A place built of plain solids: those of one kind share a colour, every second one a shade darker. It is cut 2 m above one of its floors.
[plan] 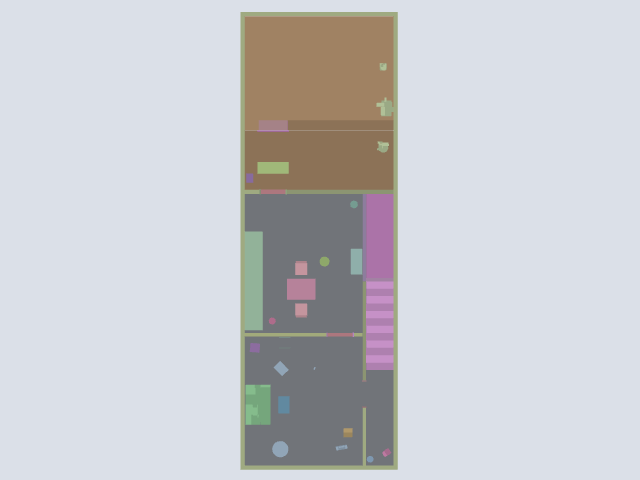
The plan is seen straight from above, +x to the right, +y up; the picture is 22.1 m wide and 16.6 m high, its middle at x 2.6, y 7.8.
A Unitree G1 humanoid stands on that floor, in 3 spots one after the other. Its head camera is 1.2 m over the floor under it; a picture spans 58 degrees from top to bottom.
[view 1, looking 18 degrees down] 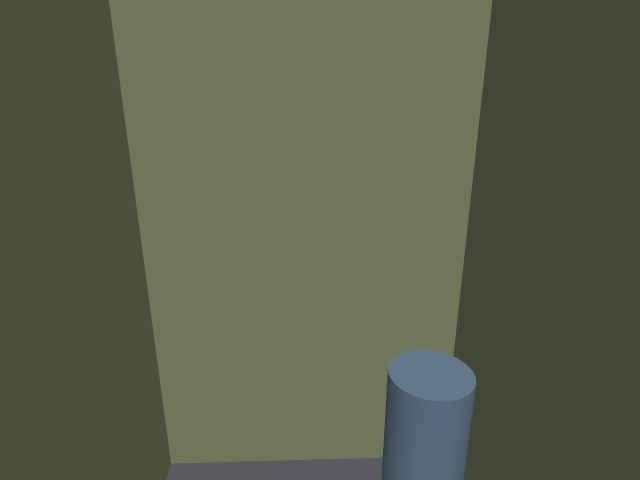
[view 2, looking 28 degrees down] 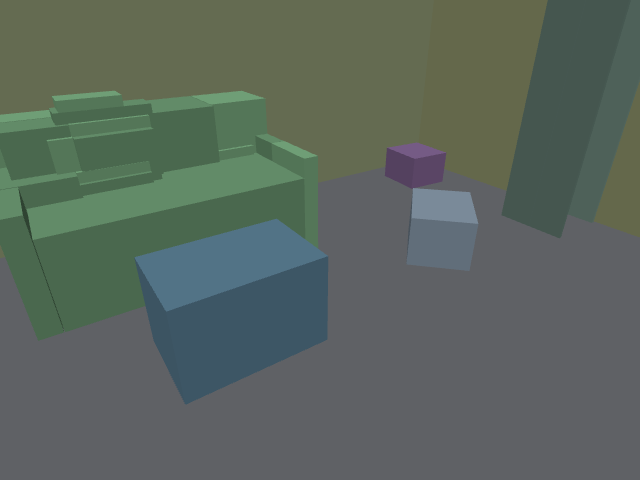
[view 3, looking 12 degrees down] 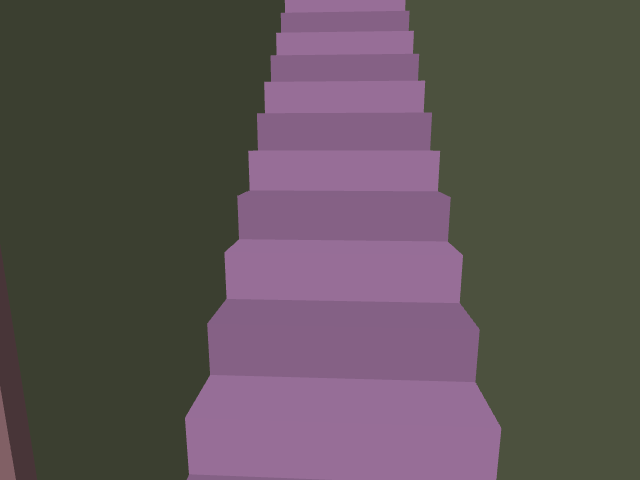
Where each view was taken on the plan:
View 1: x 4.67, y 1.20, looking -92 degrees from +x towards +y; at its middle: wall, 1.27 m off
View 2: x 2.67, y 1.60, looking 146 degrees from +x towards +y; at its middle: ground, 2.56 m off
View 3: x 4.67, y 2.40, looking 93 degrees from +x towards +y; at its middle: tread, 1.97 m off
